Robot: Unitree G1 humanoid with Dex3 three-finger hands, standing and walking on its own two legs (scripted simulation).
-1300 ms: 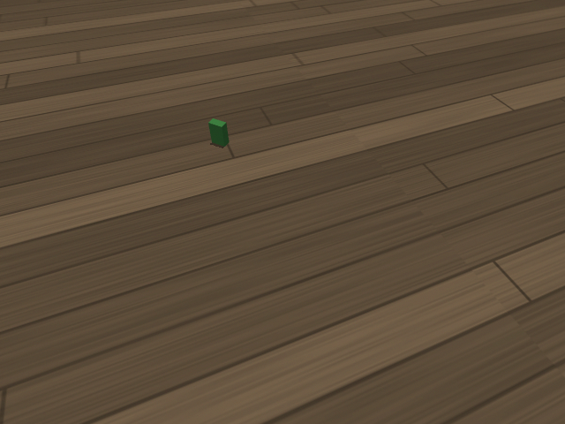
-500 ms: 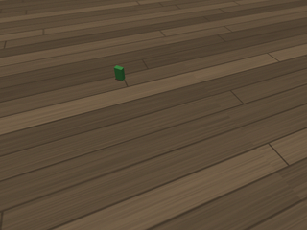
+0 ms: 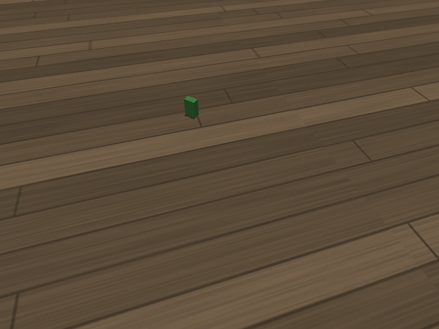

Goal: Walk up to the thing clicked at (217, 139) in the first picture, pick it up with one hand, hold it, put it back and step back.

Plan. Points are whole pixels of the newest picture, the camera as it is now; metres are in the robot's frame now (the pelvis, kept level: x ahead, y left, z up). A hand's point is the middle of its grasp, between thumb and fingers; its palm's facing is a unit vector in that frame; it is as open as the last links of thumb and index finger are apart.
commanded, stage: walk up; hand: left
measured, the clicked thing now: (191, 107) +1.65 +0.32 -0.71
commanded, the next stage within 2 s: none
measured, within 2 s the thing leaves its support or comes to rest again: neither
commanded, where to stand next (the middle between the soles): +1.33 +0.09 m, yaw +4 degrees
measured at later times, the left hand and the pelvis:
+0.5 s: hand (81, 250) +0.30 +0.36 -0.14, palm faces -0.04 -0.95 -0.32, open 7.4 cm; pelvis +0.21 +0.09 +0.00, yaw +2 degrees
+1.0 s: hand (121, 181) +0.51 +0.33 -0.13, palm faces +0.05 -0.94 -0.35, open 7.4 cm; pelvis +0.48 +0.06 +0.00, yaw +4 degrees
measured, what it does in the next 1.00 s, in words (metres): walks ahead: left foot, then right foot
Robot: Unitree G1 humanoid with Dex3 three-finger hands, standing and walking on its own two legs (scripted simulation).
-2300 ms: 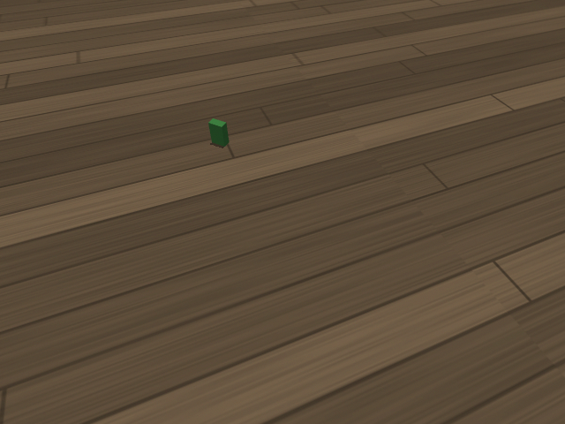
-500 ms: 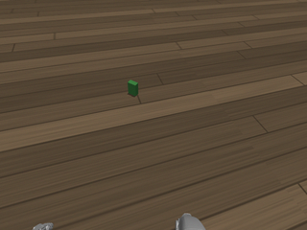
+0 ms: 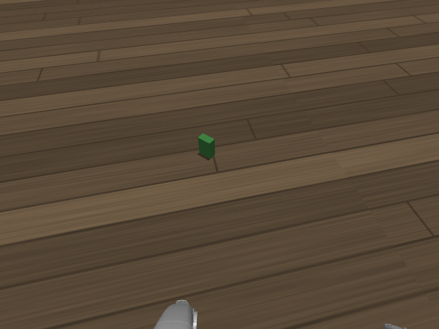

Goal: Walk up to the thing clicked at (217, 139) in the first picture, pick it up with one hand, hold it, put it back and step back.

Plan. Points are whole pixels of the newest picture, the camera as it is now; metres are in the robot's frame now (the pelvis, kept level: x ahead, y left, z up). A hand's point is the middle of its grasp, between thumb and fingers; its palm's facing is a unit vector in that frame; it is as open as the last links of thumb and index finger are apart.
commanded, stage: walk up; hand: left
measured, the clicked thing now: (206, 146) +1.18 +0.19 -0.71
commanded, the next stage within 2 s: none
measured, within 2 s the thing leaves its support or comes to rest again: neither
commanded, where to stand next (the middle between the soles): +0.85 -0.02 m, yaw +1 degrees
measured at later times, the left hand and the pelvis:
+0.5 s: hand (119, 241) +0.31 +0.28 -0.14, palm faces -0.09 -0.93 -0.35, open 7.4 cm; pelvis +0.24 +0.01 +0.00, yaw -1 degrees
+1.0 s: hand (156, 187) +0.47 +0.22 -0.13, palm faces +0.00 -0.92 -0.38, open 7.4 cm; pelvis +0.43 -0.05 +0.00, yaw +0 degrees
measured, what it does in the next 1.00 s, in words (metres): walks ahead: left foot, then right foot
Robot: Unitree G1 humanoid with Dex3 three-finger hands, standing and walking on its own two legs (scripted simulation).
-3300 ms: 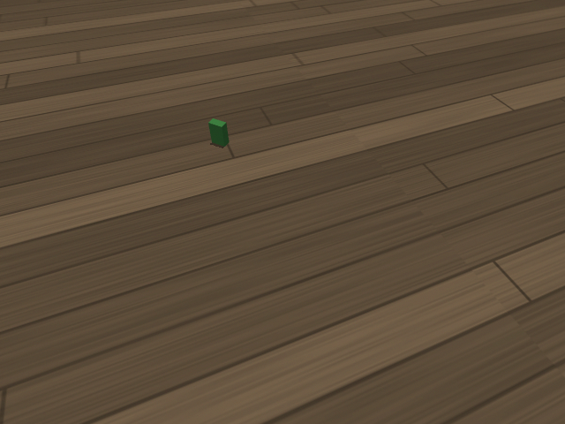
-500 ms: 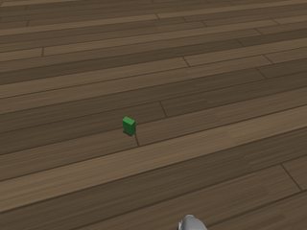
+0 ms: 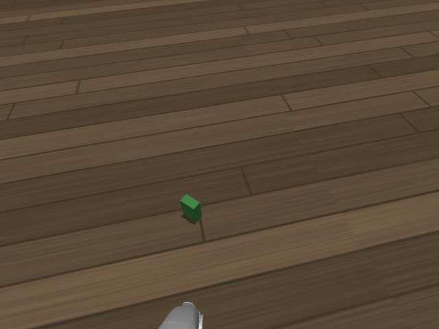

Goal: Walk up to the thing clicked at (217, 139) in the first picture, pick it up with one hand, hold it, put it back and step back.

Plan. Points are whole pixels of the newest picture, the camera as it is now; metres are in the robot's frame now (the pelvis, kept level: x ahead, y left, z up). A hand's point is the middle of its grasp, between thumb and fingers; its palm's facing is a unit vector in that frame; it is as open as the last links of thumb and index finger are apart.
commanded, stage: walk up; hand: left
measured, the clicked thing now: (191, 208) +0.75 +0.23 -0.71
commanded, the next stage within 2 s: none
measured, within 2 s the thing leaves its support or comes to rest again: neither
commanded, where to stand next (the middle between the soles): +0.42 +0.03 m, yaw +0 degrees
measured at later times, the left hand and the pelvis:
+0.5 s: hand (103, 283) +0.22 +0.29 -0.14, palm faces -0.06 -0.93 -0.36, open 7.4 cm; pelvis +0.17 +0.02 +0.00, yaw -1 degrees
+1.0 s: hand (122, 243) +0.31 +0.28 -0.14, palm faces +0.00 -0.91 -0.41, open 7.4 cm; pelvis +0.29 +0.00 -0.01, yaw +1 degrees
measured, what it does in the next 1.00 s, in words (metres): walks ahead: left foot, then right foot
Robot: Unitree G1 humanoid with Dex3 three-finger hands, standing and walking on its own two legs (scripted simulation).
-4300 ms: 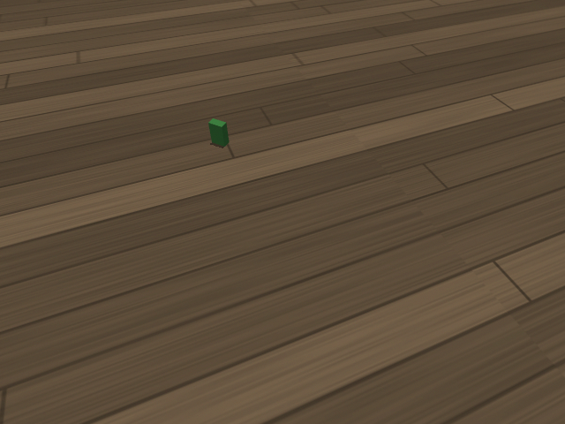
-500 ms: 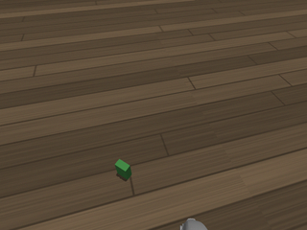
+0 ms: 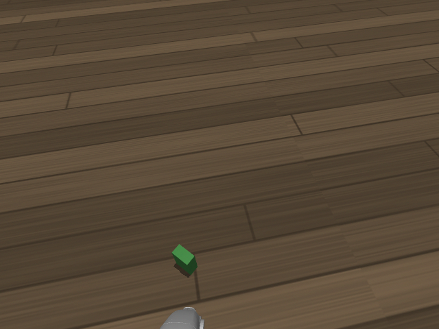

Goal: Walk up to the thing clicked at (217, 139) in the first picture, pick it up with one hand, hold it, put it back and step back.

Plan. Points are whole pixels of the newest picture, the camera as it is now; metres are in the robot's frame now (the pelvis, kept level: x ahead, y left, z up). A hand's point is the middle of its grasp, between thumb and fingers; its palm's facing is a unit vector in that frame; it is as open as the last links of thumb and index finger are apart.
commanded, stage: walk up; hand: left
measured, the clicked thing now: (185, 259) +0.47 +0.22 -0.70
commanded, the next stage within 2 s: stand in 1.90 s
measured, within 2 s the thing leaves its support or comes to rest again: neither
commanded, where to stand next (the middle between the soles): +0.13 +0.02 m, yaw -1 degrees
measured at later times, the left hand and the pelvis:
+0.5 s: hand out of the picture +0.09 +0.30 -0.14, palm faces -0.06 -0.90 -0.42, open 7.4 cm; pelvis +0.04 +0.02 -0.01, yaw -2 degrees
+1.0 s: hand (109, 297) +0.19 +0.27 -0.14, palm faces -0.06 -0.95 -0.32, open 7.4 cm; pelvis +0.08 +0.03 +0.01, yaw -2 degrees
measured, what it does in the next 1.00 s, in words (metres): steps on the spot: left foot, then right foot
